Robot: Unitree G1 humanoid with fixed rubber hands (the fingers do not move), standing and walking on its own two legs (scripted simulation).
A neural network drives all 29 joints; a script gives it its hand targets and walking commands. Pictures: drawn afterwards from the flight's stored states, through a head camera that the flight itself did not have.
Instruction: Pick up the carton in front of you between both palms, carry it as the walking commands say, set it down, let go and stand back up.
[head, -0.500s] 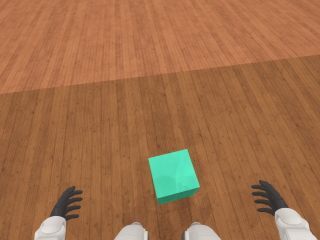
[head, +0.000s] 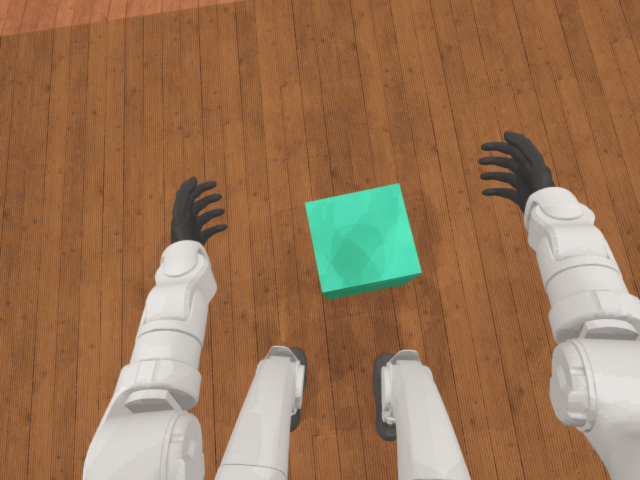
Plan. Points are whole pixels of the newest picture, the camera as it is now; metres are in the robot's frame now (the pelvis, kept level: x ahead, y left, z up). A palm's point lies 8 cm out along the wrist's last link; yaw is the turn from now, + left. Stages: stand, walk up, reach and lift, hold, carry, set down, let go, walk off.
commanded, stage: reach and lift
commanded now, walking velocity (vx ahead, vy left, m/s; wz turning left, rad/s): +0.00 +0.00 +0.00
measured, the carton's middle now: (359, 247) +0.47 -0.02 -0.54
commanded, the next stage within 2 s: none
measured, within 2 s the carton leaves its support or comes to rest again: leaves its support in 1.90 s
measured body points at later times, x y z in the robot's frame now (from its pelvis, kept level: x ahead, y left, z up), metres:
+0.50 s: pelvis +0.00 +0.00 -0.09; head +0.32 -0.04 +0.22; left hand +0.45 +0.18 -0.24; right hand +0.52 -0.20 -0.25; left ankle +0.08 +0.15 -0.63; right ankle +0.07 -0.10 -0.63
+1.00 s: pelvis -0.05 +0.01 -0.27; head +0.31 -0.02 -0.01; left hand +0.45 +0.18 -0.45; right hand +0.51 -0.19 -0.46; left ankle +0.08 +0.15 -0.63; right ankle +0.07 -0.10 -0.63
